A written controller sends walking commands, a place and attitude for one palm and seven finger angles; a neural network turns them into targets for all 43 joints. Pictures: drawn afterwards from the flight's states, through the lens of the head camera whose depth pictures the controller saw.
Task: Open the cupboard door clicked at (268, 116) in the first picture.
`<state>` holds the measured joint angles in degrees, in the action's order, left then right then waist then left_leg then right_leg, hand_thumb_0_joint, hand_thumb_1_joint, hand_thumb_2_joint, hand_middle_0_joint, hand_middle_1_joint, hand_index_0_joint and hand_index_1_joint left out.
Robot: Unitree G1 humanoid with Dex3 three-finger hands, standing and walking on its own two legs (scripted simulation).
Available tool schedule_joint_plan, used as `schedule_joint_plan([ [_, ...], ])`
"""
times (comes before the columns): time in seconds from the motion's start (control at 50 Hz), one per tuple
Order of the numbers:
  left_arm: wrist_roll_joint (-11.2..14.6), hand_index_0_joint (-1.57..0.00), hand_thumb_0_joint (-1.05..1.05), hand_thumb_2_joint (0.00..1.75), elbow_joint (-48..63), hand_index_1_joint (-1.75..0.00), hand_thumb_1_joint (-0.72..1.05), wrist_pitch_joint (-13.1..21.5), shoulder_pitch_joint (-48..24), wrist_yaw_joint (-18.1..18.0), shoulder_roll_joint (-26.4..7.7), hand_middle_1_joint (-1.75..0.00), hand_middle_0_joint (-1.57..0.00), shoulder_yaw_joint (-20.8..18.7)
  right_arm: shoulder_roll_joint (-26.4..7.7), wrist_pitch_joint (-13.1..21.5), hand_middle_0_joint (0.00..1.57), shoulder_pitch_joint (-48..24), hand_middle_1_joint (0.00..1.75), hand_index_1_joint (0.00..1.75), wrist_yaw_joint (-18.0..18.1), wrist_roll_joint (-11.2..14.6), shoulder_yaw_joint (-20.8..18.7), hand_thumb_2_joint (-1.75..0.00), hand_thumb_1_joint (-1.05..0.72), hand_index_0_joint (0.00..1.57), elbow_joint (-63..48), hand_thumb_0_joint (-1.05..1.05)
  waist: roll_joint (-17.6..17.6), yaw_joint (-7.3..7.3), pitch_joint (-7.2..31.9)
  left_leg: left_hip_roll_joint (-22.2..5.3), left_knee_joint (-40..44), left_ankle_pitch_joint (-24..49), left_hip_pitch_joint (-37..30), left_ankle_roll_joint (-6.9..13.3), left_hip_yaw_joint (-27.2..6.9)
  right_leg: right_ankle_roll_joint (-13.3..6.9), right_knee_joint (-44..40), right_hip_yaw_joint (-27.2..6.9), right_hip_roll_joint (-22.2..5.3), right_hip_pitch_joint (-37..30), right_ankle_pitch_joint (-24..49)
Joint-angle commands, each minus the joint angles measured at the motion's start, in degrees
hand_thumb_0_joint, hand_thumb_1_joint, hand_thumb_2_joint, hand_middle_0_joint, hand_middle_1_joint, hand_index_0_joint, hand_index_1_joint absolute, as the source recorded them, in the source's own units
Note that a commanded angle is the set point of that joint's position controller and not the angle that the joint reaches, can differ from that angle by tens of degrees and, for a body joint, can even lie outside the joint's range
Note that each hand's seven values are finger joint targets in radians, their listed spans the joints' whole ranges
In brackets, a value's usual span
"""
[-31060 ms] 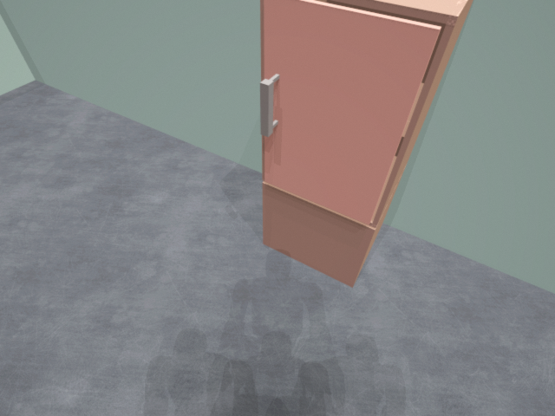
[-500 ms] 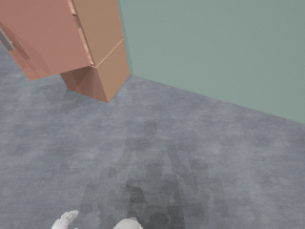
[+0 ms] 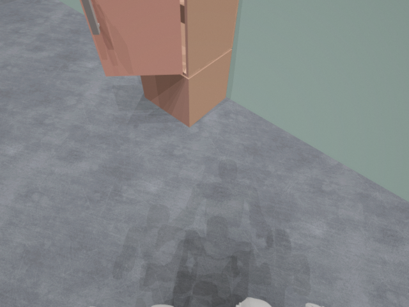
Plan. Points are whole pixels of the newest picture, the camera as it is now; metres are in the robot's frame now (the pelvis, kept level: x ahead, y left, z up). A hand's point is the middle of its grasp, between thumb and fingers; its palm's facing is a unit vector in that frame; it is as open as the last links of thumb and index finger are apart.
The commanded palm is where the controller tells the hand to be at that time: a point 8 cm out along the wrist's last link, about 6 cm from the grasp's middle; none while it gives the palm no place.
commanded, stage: turn to face it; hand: left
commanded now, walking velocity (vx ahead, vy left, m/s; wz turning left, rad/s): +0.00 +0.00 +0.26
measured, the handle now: (91, 10) +1.10 +0.53 -0.01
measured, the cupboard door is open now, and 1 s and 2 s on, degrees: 46 46 46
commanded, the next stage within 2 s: take the last steps up to it in 0.12 s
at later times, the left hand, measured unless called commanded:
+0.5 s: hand out of the picture -0.01 +0.19 -0.19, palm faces +0.25 -0.95 -0.19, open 7.3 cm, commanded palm none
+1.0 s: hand (120, 268) +0.20 +0.21 -0.16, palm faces +0.28 -0.94 -0.21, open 7.3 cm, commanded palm none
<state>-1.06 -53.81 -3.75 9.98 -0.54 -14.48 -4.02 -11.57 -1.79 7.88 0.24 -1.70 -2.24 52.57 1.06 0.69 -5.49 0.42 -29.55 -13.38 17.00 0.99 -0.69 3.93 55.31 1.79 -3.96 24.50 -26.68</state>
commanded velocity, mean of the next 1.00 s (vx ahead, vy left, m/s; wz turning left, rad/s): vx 0.24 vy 0.10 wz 0.14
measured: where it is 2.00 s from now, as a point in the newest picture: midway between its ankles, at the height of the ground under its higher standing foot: (170, 227)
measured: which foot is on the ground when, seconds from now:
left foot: down 0.00-0.12, up 0.14-0.46, down 0.48-0.86, up 0.88-1.00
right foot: up 0.00-0.10, down 0.12-0.48, up 0.50-0.84, down 0.86-1.00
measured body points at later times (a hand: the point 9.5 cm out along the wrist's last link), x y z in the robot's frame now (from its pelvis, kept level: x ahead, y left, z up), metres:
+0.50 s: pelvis +0.03 +0.00 -0.01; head +0.06 +0.02 +0.44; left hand -0.02 +0.24 -0.17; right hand +0.16 -0.24 -0.14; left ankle +0.01 +0.10 -0.74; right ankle -0.01 -0.14 -0.73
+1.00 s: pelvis +0.17 +0.02 +0.00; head +0.19 +0.01 +0.45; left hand +0.19 +0.26 -0.14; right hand +0.19 -0.22 -0.16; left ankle +0.09 +0.13 -0.67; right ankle +0.21 -0.08 -0.74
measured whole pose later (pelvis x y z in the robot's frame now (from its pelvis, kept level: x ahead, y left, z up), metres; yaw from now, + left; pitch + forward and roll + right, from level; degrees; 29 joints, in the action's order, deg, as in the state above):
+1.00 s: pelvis +0.17 +0.02 +0.00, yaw +14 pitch -1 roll +0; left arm -1.1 -56.6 3.2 11.0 -0.7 -7.8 -3.4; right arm -10.7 -0.8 18.5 -0.6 -1.7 -3.1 63.6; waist -1.9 -1.3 -3.3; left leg -2.5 -61.0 -20.1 23.5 -0.4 2.2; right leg -1.3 29.6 8.9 -3.0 14.0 -14.8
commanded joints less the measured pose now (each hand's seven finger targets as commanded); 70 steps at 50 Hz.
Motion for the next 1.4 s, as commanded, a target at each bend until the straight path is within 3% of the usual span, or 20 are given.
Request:
schedule_joint_plan([
  [0.0, 0.5, -0.20, 0.00, 0.90, 3.9, -0.30, 0.90, 2.1, 1.4, 0.0, -2.3, -0.30, -0.20, -0.1, -11.8, 0.3, 0.20, 1.4, 0.30, 0.30, 0.8, -0.1, -3.1, -0.90, -0.90, 0.20, -2.3, 0.00, -9.8, -1.36, 7.8, -13.1, 9.4, 12.2, -3.2, 8.3, -14.0, -0.7, -12.4, 1.4, 2.2, -6.6, 1.3],
  [0.06, 0.4, -0.20, 0.00, 0.90, 2.0, -0.30, 0.90, 3.3, 7.1, -0.5, -4.3, -0.30, -0.20, -0.5, -9.6, 0.2, 0.20, -0.7, 0.30, 0.30, 0.4, 0.8, -2.8, -0.90, -0.90, 0.20, -2.4, 0.00, -4.3, 1.71, 8.5, -7.7, 1.9, 6.4, 3.5, 3.5, -10.6, -1.4, -32.2, -0.3, 0.5, -19.9, 13.4],
  [0.1, -0.6, -0.20, 0.00, 0.90, 2.8, -0.30, 0.90, 3.9, 6.5, -0.9, -12.0, -0.30, -0.20, -1.7, -5.7, -0.2, 0.20, -0.8, 0.30, 0.30, -0.3, 1.2, -2.3, -0.90, -0.90, 0.20, -4.2, 0.00, 15.1, 1.80, 5.3, 2.6, -19.2, -19.2, 12.1, -2.2, -0.3, -11.9, -42.3, -21.0, -21.4, -16.9, 15.3],
  [0.12, -0.5, -0.20, 0.00, 0.90, 3.3, -0.30, 0.90, 4.1, 5.3, -1.3, -10.3, -0.30, -0.20, -1.6, -6.8, -0.8, 0.20, -1.7, 0.30, 0.30, -0.2, 0.9, -2.9, -0.90, -0.90, 0.20, -4.1, 0.00, 12.9, 1.80, 5.3, 0.8, -28.1, -20.2, 11.9, -2.0, -2.1, -14.5, -41.6, -20.3, -21.7, -13.7, 18.5],
  [0.22, -0.4, -0.20, 0.00, 0.90, 2.6, -0.30, 0.90, 4.8, 4.2, -1.3, -6.4, -0.30, -0.20, -0.7, -3.9, -0.8, 0.20, -1.3, 0.30, 0.30, -0.7, 1.2, -1.9, -0.90, -0.90, 0.20, -0.5, 0.00, 10.3, 0.59, 4.9, -0.4, -26.9, -14.5, 11.5, -3.5, 1.4, -11.5, -34.9, -5.4, -13.5, -20.1, 41.5],
  [0.34, -0.7, -0.20, 0.00, 0.90, -1.2, -0.30, 0.90, 5.7, 9.7, -0.4, -8.8, -0.30, -0.20, -2.3, -3.3, 0.8, 0.20, -4.7, 0.30, 0.30, -1.7, 0.8, -1.4, -0.90, -0.90, 0.20, -1.2, 0.00, 8.7, 3.45, 4.1, -0.9, -11.0, -13.9, 9.1, -2.9, 4.6, -12.0, -37.1, -7.9, -17.4, -23.8, 23.8],
  [0.42, -0.1, -0.20, 0.00, 0.90, -1.4, -0.30, 0.90, 5.3, 5.4, 0.3, -8.3, -0.30, -0.20, -2.4, -4.6, 1.9, 0.20, 3.9, 0.30, 0.30, -1.4, 0.6, -1.4, -0.90, -0.90, 0.20, 1.5, 0.00, 4.6, -1.65, 4.9, 0.6, 6.2, -3.6, -10.4, -1.1, 7.0, -6.7, -28.4, -0.4, -13.0, -11.1, 16.2],
  [0.46, 0.4, -0.20, 0.00, 0.90, 2.6, -0.30, 0.90, 5.0, 1.4, 1.2, -2.2, -0.30, -0.20, -1.0, -13.9, 2.3, 0.20, 16.0, 0.30, 0.30, -0.2, -0.5, -3.6, -0.90, -0.90, 0.20, 3.9, 0.00, -21.2, -6.87, 7.9, -20.5, 13.8, -0.8, -26.6, 10.8, -22.0, -1.5, 0.1, 9.3, -0.8, 12.4, -7.9],
  [0.52, -0.3, -0.20, 0.00, 0.90, 2.9, -0.30, 0.90, 5.0, -5.2, 1.3, -2.6, -0.30, -0.20, -0.5, -9.8, 3.0, 0.20, 13.8, 0.30, 0.30, 1.0, 0.0, -2.1, -0.90, -0.90, 0.20, 3.4, 0.00, -10.6, -5.06, 2.8, -19.3, 17.1, -6.4, -15.8, 12.9, -20.8, -3.4, 13.2, -0.4, -3.8, 16.9, -1.4],
  [0.62, -0.3, -0.20, 0.00, 0.90, -0.1, -0.30, 0.90, 4.6, -0.9, 2.0, -0.9, -0.30, -0.20, 0.3, -7.7, 4.8, 0.20, 11.8, 0.30, 0.30, 1.0, 0.3, -1.1, -0.90, -0.90, 0.20, 4.2, 0.00, -6.5, -1.22, 3.0, -13.6, 18.0, 9.2, -13.6, 10.8, -7.6, -2.6, 2.4, 1.7, -3.5, 9.5, 7.1],
  [0.78, -0.3, -0.20, 0.00, 0.90, 0.1, -0.30, 0.90, 5.2, 0.0, 2.1, -0.7, -0.30, -0.20, 0.1, -7.0, 4.2, 0.20, 12.8, 0.30, 0.30, 0.5, 0.2, -0.9, -0.90, -0.90, 0.20, 7.3, 0.00, -4.0, 1.39, 0.4, -10.7, 11.9, 0.6, -2.5, 7.9, -3.1, -2.8, -21.4, 5.7, 0.8, -12.6, 13.4],
  [0.8, -0.5, -0.20, 0.00, 0.90, -1.6, -0.30, 0.90, 5.6, 5.6, 1.8, -2.5, -0.30, -0.20, -0.7, -6.0, 4.3, 0.20, 12.3, 0.30, 0.30, 0.5, 0.6, -0.8, -0.90, -0.90, 0.20, 7.3, 0.00, -0.5, 3.84, 2.2, -7.3, 3.6, -1.0, 1.8, 5.9, -0.9, -3.5, -25.7, 3.3, 0.1, -22.0, 12.7],
  [0.84, -0.3, -0.20, 0.00, 0.90, -4.7, -0.30, 0.90, 6.4, 18.4, 1.0, -12.1, -0.30, -0.20, -2.8, -2.9, 4.4, 0.20, 12.6, 0.30, 0.30, -0.2, 1.1, -0.7, -0.90, -0.90, 0.20, 4.5, 0.00, 19.1, 7.50, 8.9, 2.1, -27.8, -22.8, 19.8, 0.8, 5.4, -13.7, -42.3, -30.4, -24.4, -37.8, 3.3],
  [0.86, 0.2, -0.20, 0.00, 0.90, -4.0, -0.30, 0.90, 6.4, 16.2, 0.4, -10.3, -0.30, -0.20, -2.4, -5.5, 3.9, 0.20, 10.3, 0.30, 0.30, -0.1, 0.6, -1.4, -0.90, -0.90, 0.20, 4.6, 0.00, 13.4, 6.43, 5.4, -1.9, -36.2, -19.7, 20.6, 0.5, -0.1, -15.8, -46.0, -33.0, -25.5, -29.2, -6.7],
  [0.96, -0.1, -0.20, 0.00, 0.90, -2.8, -0.30, 0.90, 8.1, 7.6, -0.2, -1.1, -0.30, -0.20, -0.3, -0.3, 2.5, 0.20, 9.9, 0.30, 0.30, -1.3, 0.0, -0.9, -0.90, -0.90, 0.20, 6.7, 0.00, 6.3, -0.04, 2.6, -7.1, -29.9, -2.3, 14.7, -2.4, 1.0, -10.9, -46.4, -7.5, -15.9, -14.4, 14.2],
  [1.12, -0.5, -0.20, 0.00, 0.90, -6.7, -0.30, 0.90, 8.2, 9.8, 0.4, -4.7, -0.30, -0.20, -1.0, 0.3, 3.3, 0.20, 2.1, 0.30, 0.30, -2.8, 0.3, -1.2, -0.90, -0.90, 0.20, 2.6, 0.00, 8.5, 1.63, 1.3, -4.3, -6.9, 0.8, 8.9, -3.0, 6.6, -10.3, -43.5, -1.6, -14.3, -16.8, 17.5],
  [1.2, -0.2, -0.20, 0.00, 0.90, -6.6, -0.30, 0.90, 6.9, 8.4, 0.5, -4.3, -0.30, -0.20, -1.1, -4.1, 4.4, 0.20, 10.1, 0.30, 0.30, -1.9, 0.1, -1.9, -0.90, -0.90, 0.20, 4.8, 0.00, 1.2, -3.56, 3.1, -2.1, 3.2, 0.5, -12.3, -1.6, 9.0, -7.4, -30.6, 2.7, -10.1, -7.0, 15.1],
  [1.24, 0.2, -0.20, 0.00, 0.90, -3.1, -0.30, 0.90, 6.6, 7.2, 0.9, 0.8, -0.30, -0.20, 0.0, -14.2, 4.4, 0.20, 23.6, 0.30, 0.30, -0.2, -0.9, -4.3, -0.90, -0.90, 0.20, 7.3, 0.00, -19.7, -8.39, 8.6, -22.2, 13.7, -6.2, -24.8, 7.6, -18.9, -3.4, 1.5, 9.3, 1.7, 10.0, -7.8],
  [1.28, -0.1, -0.20, 0.00, 0.90, -1.9, -0.30, 0.90, 6.6, 2.5, 0.6, 1.0, -0.30, -0.20, 0.3, -11.9, 4.0, 0.20, 18.2, 0.30, 0.30, 0.5, -0.5, -3.4, -0.90, -0.90, 0.20, 6.0, 0.00, -15.2, -6.38, 6.9, -23.8, 17.6, -16.0, -16.3, 10.6, -21.4, -5.5, 16.8, 0.9, -1.8, 15.3, -3.3],
  [1.38, -0.5, -0.20, 0.00, 0.90, -3.9, -0.30, 0.90, 5.2, 5.8, 1.7, 2.4, -0.30, -0.20, 0.3, -5.9, 5.8, 0.20, 10.5, 0.30, 0.30, 1.0, -0.1, -1.5, -0.90, -0.90, 0.20, 4.8, 0.00, -6.2, -0.68, 4.4, -18.2, 20.4, -2.5, -6.8, 8.1, -5.6, -4.1, 8.5, 0.6, -4.6, 8.8, 7.6],
])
